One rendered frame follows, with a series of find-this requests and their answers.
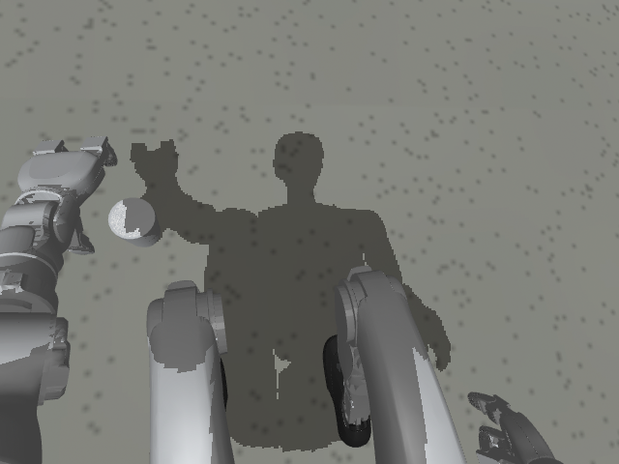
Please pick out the cup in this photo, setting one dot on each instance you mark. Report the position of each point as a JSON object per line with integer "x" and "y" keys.
{"x": 135, "y": 221}

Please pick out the left robot arm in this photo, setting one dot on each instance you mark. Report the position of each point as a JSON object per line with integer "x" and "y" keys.
{"x": 34, "y": 351}

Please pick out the right robot foot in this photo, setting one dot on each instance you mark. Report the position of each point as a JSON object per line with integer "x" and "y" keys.
{"x": 353, "y": 435}

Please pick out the left robot hand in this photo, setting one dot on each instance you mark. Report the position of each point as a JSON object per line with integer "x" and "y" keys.
{"x": 77, "y": 173}

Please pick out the right robot hand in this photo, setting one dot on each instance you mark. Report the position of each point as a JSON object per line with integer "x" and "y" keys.
{"x": 519, "y": 442}

